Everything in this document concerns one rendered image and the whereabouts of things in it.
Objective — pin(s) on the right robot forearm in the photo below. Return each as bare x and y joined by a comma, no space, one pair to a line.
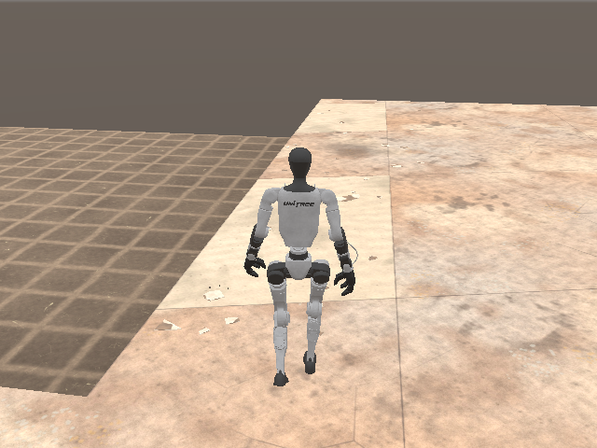
343,253

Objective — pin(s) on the robot left upper arm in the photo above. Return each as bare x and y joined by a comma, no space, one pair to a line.
264,212

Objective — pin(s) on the robot left hand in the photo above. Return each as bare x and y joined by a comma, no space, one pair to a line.
256,263

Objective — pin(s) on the robot right shin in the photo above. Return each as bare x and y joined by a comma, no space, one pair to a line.
313,330

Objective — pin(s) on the robot right hand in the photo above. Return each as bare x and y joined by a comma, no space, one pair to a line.
350,281

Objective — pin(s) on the robot right upper arm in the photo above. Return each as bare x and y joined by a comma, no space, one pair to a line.
328,197

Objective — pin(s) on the left robot forearm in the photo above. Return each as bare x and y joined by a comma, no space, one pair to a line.
254,245

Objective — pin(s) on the right robot foot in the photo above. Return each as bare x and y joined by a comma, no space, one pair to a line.
309,365

